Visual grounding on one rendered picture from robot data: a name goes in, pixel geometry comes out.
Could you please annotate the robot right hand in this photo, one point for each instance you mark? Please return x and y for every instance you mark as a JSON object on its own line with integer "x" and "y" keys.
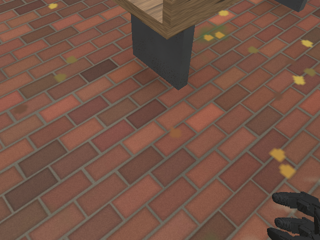
{"x": 307, "y": 229}

